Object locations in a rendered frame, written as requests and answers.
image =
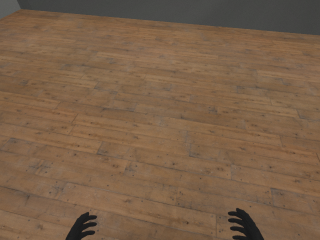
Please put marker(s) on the robot right hand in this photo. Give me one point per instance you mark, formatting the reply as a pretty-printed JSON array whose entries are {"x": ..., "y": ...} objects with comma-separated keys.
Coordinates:
[{"x": 249, "y": 228}]

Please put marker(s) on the robot left hand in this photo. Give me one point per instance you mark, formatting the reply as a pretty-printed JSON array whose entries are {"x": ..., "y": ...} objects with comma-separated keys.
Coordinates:
[{"x": 76, "y": 233}]

